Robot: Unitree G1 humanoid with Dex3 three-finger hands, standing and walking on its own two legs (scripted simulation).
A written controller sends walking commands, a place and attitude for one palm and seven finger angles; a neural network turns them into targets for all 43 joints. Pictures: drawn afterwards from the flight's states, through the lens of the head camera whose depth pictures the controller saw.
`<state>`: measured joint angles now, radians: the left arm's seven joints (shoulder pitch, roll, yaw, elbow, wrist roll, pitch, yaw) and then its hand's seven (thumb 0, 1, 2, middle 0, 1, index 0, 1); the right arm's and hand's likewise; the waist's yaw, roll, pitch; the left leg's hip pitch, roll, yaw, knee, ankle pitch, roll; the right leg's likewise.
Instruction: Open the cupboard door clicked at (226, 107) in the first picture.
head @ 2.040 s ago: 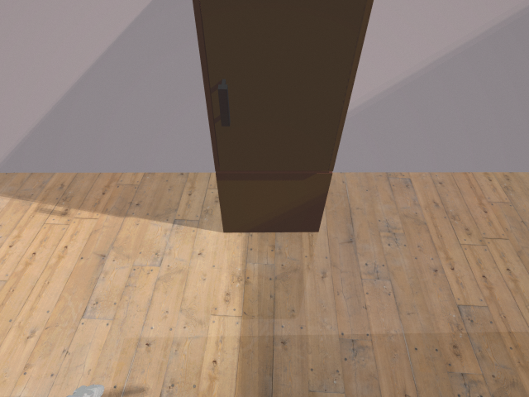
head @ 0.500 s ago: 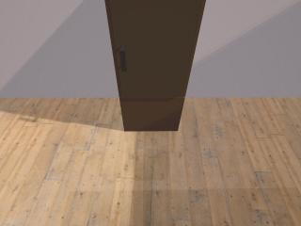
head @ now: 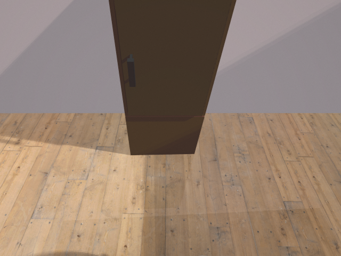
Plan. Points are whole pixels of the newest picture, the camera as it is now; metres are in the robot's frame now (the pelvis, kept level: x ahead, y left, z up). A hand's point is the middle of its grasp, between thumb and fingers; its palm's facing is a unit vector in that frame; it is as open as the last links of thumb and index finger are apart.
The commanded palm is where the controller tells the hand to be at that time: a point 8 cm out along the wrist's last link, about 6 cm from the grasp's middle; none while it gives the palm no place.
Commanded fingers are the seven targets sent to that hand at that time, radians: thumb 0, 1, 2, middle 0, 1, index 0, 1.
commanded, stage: take the last steps up to it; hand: left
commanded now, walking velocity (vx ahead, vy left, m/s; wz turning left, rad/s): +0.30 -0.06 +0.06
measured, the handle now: (131, 70) +0.82 +0.18 -0.04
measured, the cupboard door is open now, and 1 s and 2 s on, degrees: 0 0 0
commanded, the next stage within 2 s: come to a stop and stand still in 0.54 s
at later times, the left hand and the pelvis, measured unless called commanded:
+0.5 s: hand (114, 244) +0.19 +0.15 -0.19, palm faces +0.11 -0.98 -0.15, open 7.2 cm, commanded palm none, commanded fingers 0.00 0.90 0.90 -0.20 -0.30 -0.20 -0.30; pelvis +0.17 -0.02 -0.01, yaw +4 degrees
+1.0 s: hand (124, 203) +0.30 +0.14 -0.18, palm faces +0.11 -0.97 -0.23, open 7.4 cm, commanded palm none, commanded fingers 0.00 0.90 0.90 -0.20 -0.30 -0.20 -0.30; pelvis +0.28 -0.04 -0.01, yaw +5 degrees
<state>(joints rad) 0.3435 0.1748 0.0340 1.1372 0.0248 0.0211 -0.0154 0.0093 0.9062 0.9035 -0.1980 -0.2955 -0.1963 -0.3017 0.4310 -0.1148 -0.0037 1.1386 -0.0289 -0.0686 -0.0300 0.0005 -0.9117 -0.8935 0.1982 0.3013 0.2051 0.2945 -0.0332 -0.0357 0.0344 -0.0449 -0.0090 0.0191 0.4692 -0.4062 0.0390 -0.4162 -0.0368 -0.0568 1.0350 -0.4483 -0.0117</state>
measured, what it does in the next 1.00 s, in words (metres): walks ahead: right foot, then left foot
